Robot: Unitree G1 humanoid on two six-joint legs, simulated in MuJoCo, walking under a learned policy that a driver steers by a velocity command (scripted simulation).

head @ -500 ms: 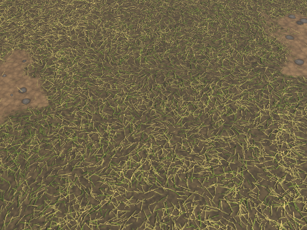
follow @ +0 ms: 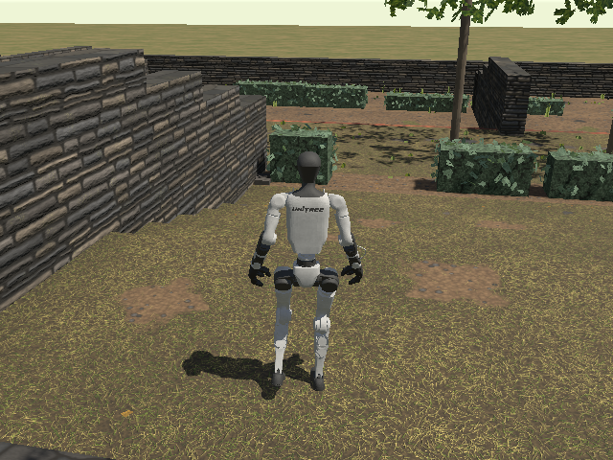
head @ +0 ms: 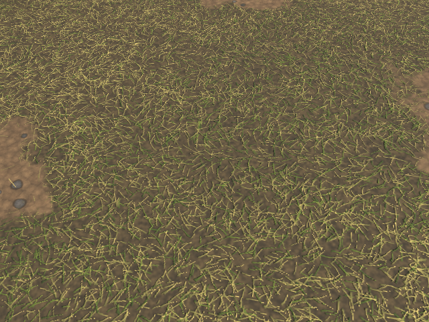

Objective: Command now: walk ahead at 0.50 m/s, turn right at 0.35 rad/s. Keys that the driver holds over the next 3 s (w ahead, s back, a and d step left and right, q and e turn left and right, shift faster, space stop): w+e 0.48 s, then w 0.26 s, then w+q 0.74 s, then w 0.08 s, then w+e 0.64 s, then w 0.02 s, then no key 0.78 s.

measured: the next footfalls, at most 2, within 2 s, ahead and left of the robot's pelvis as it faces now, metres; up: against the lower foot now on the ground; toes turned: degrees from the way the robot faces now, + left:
left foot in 0.34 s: +0.36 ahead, +0.11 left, +0.00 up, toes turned -17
right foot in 0.82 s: +0.52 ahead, -0.23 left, +0.00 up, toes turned -23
